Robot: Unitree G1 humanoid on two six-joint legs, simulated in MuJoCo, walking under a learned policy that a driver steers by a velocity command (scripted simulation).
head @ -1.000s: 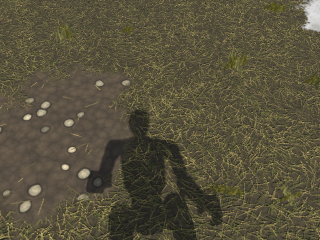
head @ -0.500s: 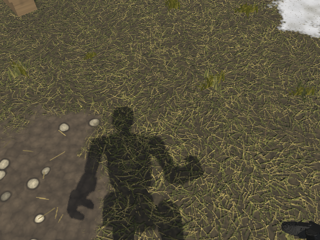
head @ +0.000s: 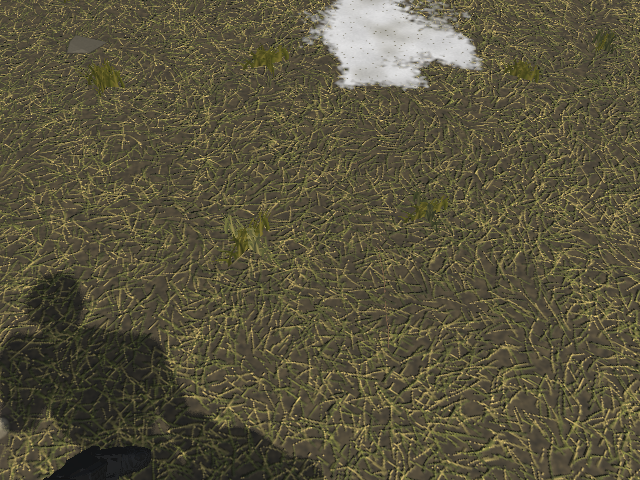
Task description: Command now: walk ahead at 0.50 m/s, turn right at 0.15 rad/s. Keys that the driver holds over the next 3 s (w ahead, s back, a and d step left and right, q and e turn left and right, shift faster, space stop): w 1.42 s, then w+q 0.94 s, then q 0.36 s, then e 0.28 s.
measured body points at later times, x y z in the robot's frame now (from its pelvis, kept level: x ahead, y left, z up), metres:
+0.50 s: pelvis +0.27 -0.03 +0.00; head +0.29 -0.03 +0.45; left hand +0.28 +0.26 -0.12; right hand +0.48 -0.27 -0.09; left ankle +0.46 +0.12 -0.70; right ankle +0.17 -0.13 -0.74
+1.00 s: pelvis +0.54 +0.02 +0.01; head +0.57 +0.02 +0.45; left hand +0.74 +0.26 -0.09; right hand +0.55 -0.26 -0.12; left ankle +0.47 +0.11 -0.74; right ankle +0.73 -0.16 -0.69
